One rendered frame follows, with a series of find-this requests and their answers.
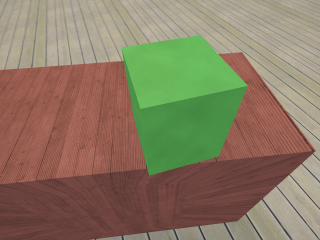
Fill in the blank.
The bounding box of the carton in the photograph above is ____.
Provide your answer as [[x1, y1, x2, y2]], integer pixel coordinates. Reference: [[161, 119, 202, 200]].
[[121, 35, 248, 176]]

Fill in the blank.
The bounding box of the pedestal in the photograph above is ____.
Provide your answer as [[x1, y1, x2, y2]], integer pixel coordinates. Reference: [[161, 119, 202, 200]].
[[0, 52, 316, 240]]

